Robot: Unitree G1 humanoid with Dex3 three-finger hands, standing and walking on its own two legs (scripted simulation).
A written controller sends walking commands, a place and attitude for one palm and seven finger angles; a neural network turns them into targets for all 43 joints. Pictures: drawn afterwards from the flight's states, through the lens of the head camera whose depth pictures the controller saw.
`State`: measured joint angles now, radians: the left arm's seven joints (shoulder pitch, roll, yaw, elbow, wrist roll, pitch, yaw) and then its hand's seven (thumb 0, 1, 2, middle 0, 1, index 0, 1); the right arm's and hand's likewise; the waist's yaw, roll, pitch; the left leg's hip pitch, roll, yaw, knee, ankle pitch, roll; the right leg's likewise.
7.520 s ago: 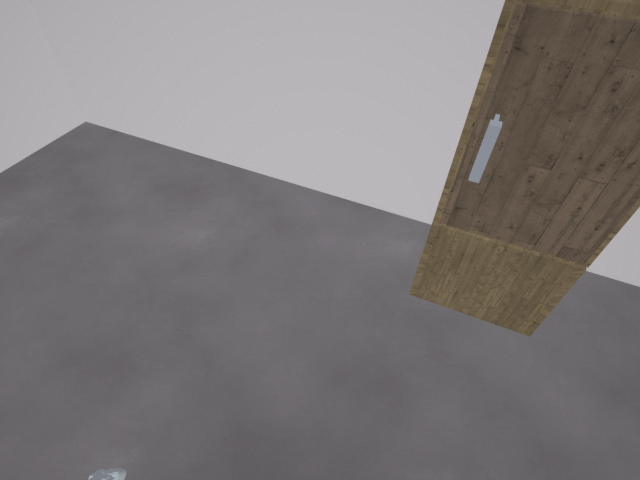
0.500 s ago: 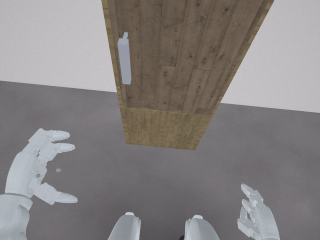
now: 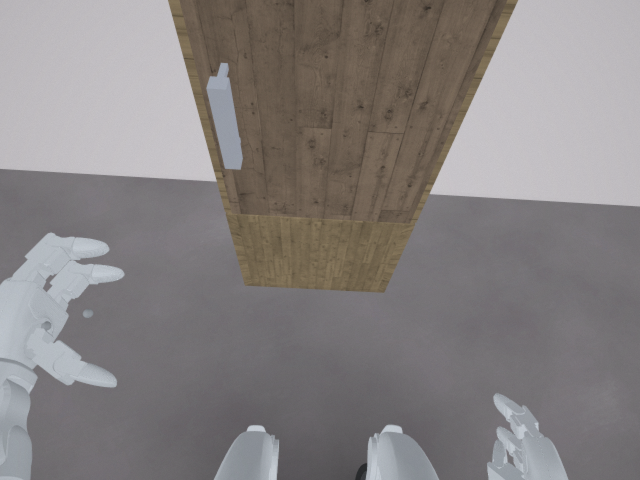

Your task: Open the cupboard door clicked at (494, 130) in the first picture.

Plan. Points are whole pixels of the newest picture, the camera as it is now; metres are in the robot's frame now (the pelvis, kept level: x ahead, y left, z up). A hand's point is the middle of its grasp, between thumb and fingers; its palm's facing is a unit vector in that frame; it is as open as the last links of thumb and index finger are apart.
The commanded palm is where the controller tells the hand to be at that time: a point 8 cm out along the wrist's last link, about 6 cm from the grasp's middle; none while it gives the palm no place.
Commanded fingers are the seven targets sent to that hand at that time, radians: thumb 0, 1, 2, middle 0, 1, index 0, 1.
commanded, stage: raise the hand with hooked fingers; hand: left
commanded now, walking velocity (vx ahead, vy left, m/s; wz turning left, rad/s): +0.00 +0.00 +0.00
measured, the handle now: (229, 118) +0.62 +0.18 +0.04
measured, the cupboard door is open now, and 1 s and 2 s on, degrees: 0 0 0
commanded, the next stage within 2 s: move the hooked fingers beside the handle in 0.32 s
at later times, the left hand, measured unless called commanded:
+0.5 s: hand (90, 317) +0.28 +0.27 +0.05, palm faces +0.01 -1.00 -0.05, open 14.0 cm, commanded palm +0.28 +0.31 +0.05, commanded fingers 0.00 -0.50 0.30 -0.30 -1.20 -0.30 -1.20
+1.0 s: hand (139, 237) +0.39 +0.25 +0.04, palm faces +0.00 -1.00 -0.05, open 14.0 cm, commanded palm +0.37 +0.30 +0.05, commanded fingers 0.00 -0.50 0.30 -0.30 -1.20 -0.30 -1.20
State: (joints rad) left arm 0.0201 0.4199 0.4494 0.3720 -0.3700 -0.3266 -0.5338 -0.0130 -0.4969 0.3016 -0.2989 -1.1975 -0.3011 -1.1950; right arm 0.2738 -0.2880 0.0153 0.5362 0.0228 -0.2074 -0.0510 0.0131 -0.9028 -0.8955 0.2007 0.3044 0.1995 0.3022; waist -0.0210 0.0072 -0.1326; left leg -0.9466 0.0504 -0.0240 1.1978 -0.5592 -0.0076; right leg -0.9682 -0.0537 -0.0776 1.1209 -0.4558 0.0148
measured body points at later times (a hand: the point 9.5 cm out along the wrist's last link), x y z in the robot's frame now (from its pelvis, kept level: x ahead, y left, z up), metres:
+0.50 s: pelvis +0.00 +0.00 +0.00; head +0.08 +0.02 +0.44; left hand +0.27 +0.33 +0.05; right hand +0.17 -0.25 -0.08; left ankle +0.01 +0.12 -0.64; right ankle +0.05 -0.14 -0.64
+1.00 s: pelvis +0.00 +0.00 +0.00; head +0.11 +0.02 +0.43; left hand +0.38 +0.31 +0.05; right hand +0.10 -0.27 -0.10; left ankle +0.01 +0.12 -0.64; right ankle +0.05 -0.14 -0.64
